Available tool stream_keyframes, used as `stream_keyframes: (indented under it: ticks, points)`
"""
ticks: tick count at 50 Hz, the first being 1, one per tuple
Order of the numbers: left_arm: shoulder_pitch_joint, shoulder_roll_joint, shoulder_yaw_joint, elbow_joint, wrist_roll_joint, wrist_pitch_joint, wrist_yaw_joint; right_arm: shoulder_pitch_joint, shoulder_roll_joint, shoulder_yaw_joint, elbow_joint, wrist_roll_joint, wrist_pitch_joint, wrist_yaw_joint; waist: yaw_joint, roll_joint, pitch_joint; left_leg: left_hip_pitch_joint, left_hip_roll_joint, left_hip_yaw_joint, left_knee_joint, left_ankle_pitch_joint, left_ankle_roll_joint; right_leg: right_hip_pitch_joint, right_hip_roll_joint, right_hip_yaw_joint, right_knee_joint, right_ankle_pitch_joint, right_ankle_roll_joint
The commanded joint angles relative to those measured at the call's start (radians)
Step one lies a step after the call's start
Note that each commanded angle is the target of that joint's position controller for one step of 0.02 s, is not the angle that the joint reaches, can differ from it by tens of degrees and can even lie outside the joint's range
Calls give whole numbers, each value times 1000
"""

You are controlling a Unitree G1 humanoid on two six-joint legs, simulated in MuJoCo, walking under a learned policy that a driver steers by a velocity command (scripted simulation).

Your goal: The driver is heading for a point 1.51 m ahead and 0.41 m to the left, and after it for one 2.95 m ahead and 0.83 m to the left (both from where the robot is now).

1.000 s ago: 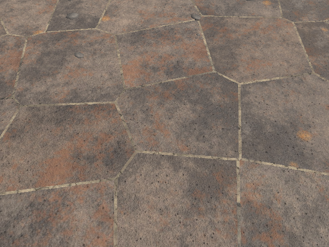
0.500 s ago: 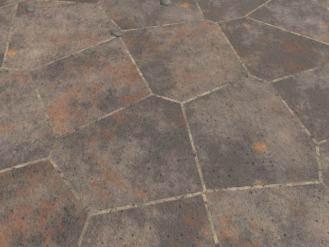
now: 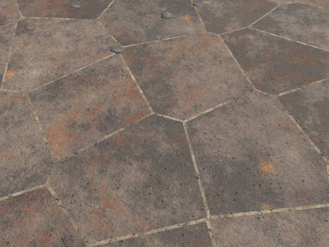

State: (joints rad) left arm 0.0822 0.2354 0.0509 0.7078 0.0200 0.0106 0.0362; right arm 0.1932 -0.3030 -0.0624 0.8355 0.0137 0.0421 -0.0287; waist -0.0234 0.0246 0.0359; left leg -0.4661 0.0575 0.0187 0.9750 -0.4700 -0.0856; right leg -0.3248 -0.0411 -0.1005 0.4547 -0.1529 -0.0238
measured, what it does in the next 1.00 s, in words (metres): steps on the spot, turning left: left foot, then right foot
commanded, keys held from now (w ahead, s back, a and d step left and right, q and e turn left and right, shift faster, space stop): q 0.54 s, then no key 0.46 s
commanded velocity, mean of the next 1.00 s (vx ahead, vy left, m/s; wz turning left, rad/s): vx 0.01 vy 0.00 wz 0.39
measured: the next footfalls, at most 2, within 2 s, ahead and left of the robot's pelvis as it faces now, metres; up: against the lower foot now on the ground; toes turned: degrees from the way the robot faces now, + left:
left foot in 0.14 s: +0.03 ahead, +0.13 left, +0.00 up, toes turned +8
right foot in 0.64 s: +0.11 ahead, -0.09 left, +0.00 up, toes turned +26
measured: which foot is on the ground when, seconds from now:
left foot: up 0.00-0.12, down 0.14-0.64, up 0.66-0.94, down 0.96-1.00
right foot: down 0.00-0.14, up 0.16-0.62, down 0.64-1.00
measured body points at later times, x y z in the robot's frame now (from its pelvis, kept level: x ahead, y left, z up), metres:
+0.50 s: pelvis +0.00 +0.03 +0.01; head +0.03 +0.07 +0.45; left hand +0.08 +0.35 -0.11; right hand +0.21 -0.21 -0.08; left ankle +0.00 +0.12 -0.74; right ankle +0.07 -0.12 -0.69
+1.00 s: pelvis +0.01 +0.02 +0.00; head +0.03 +0.03 +0.45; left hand +0.01 +0.31 -0.12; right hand +0.24 -0.17 -0.11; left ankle -0.06 +0.13 -0.74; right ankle +0.07 -0.10 -0.74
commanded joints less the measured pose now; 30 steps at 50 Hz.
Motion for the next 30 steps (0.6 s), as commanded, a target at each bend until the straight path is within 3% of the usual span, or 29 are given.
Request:
stream_keyframes:
  ticks: [1,4,5,6,7,8,9,10,11,12,13,15,19,23,27,30]
  points:
    - [-33,163,52,-39,-2,-9,17,23,-56,-13,-76,-3,2,6,11,-177,-139,79,21,8,-93,72,22,84,-265,140,-155,178,-217]
    - [-43,189,61,-20,-24,0,19,56,-77,-23,-87,-5,3,29,-14,-175,-151,162,7,42,-242,131,68,102,-287,126,-106,160,-179]
    - [-55,190,62,-14,-37,4,19,96,-77,-28,-75,-8,2,35,-37,-161,-149,224,-15,66,-342,199,94,80,-271,99,-62,115,-145]
    - [-30,168,59,4,-48,8,18,123,-93,-37,-66,-18,3,38,-40,-109,-123,270,-34,45,-446,261,130,36,-227,52,26,3,-82]
    - [30,123,53,18,-31,15,12,123,-174,-58,-80,-25,0,26,-6,121,-71,320,104,-196,-599,449,199,-111,-118,-56,263,-183,19]
    - [-31,109,46,-35,-5,11,15,103,-279,-72,-124,-34,-5,18,-7,328,-11,328,328,-540,-677,642,375,-366,48,-36,489,-511,96]
    - [-121,135,55,-56,-6,7,20,128,-264,-68,-128,-71,-29,26,-63,233,-61,274,339,-579,-716,542,442,-368,55,126,663,-532,76]
    - [-102,154,64,-48,-23,8,20,77,-237,-62,-134,-65,-50,26,-24,178,-51,276,282,-490,-709,454,391,-380,32,167,708,-433,54]
    - [-61,165,73,-19,-22,10,25,11,-209,-58,-146,-37,-56,21,12,122,-44,280,225,-413,-692,398,325,-385,15,177,699,-331,47]
    - [-41,179,80,1,-13,13,31,-29,-170,-46,-158,-15,-56,13,24,110,-52,283,198,-376,-682,400,289,-379,9,180,689,-272,51]
    - [-27,175,82,8,-8,12,31,-37,-148,-37,-164,-9,-54,6,32,109,-70,275,176,-348,-673,451,280,-345,19,176,705,-227,59]
    - [-9,153,78,13,-15,4,26,-6,-136,-32,-169,-12,-51,-2,31,91,-110,316,154,-325,-658,515,285,-322,36,176,692,-175,73]
    - [-41,126,64,4,-21,-10,22,36,-159,-44,-173,-4,-41,-15,2,105,-113,397,139,-354,-639,488,291,-323,48,191,479,-150,102]
    - [-47,132,58,4,-27,-22,6,19,-183,-56,-194,-7,-26,-13,-9,134,-96,329,126,-411,-631,426,308,-211,66,192,321,-176,113]
    - [-14,152,60,11,-35,-41,-11,-18,-184,-59,-218,-2,-14,-3,-4,146,-115,318,116,-493,-592,542,311,-106,88,195,202,-209,98]
    - [71,155,60,38,-33,-56,-29,-61,-161,-48,-233,10,-3,-8,43,136,-146,314,77,-483,-517,593,259,52,76,163,-51,-32,64]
